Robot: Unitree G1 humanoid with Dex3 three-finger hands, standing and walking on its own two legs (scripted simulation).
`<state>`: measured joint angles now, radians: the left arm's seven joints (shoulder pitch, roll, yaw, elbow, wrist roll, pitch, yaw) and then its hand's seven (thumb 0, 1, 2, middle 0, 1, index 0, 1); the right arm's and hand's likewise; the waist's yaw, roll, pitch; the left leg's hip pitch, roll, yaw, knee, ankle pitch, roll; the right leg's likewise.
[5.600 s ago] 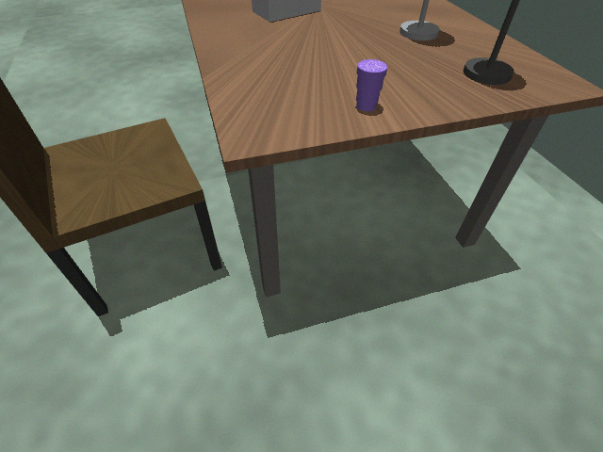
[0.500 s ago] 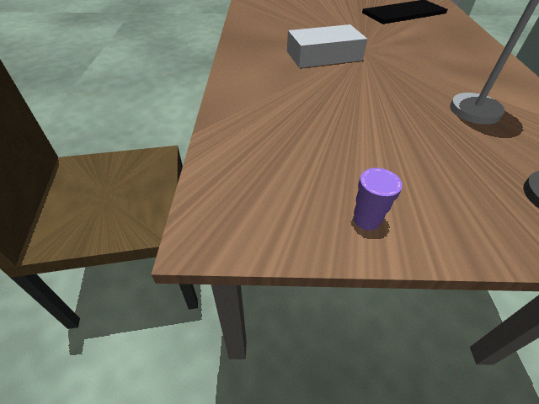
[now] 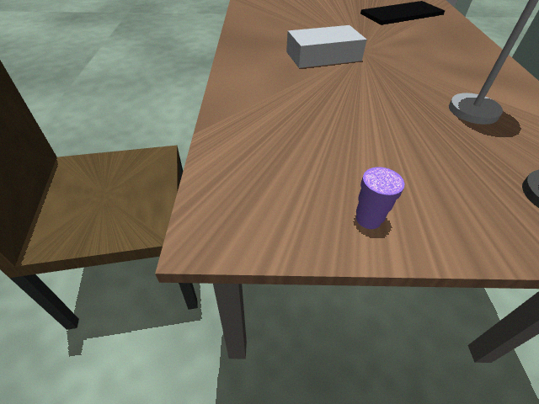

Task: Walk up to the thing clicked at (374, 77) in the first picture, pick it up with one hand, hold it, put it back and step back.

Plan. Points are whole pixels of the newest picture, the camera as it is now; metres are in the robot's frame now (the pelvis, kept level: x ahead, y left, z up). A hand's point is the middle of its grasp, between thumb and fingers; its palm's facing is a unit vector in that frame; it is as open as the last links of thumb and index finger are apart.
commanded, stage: stand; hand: right
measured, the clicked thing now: (375, 201) +0.49 -0.19 +0.02
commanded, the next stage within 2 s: rise first in 0.54 s
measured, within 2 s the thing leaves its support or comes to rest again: neither
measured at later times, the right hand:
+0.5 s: hand out of the picture +0.08 -0.25 -0.16, palm faces -0.02 +0.94 -0.35, open 7.4 cm
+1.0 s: hand out of the picture +0.17 -0.26 -0.10, palm faces +0.22 +0.92 -0.33, open 13.9 cm
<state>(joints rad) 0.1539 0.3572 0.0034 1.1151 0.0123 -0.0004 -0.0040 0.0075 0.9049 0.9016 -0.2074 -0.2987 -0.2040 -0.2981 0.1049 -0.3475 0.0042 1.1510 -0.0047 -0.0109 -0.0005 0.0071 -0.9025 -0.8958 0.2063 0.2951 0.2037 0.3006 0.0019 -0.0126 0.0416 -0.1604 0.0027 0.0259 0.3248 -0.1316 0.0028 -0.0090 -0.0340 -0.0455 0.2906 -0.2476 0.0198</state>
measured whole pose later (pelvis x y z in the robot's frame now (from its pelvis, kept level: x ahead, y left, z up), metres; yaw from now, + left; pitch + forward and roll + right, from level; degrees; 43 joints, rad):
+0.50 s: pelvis +0.01 +0.00 +0.00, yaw +0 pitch -1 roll +0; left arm 0.15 0.35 0.00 1.11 0.01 0.00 0.00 0.01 0.90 0.90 -0.21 -0.30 -0.20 -0.30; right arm 0.10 -0.35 0.00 1.15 0.00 -0.01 0.00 0.01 -0.90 -0.90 0.21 0.30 0.20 0.30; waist 0.00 -0.01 0.05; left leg -0.16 0.00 0.03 0.33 -0.14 0.01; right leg -0.01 -0.04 -0.05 0.29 -0.26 0.02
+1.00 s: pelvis +0.01 -0.01 -0.01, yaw -2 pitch +3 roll +0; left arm 0.12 0.27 0.10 0.80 -0.04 -0.07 0.07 0.01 0.17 0.27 -0.06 -0.06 -0.06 -0.06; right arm 0.19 -0.29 -0.12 0.62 0.06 -0.04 -0.06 0.01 -0.12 -0.26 0.07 0.06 0.07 0.07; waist -0.01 -0.03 -0.02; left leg -0.29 0.02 0.06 0.42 -0.18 0.00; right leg -0.17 -0.02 -0.01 0.42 -0.30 0.01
